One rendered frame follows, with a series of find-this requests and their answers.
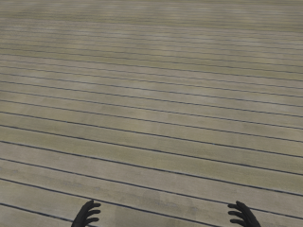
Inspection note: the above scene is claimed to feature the robot right hand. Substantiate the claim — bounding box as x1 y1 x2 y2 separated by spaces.
227 201 261 227

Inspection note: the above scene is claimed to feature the robot left hand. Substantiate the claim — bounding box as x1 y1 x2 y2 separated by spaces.
71 200 101 227

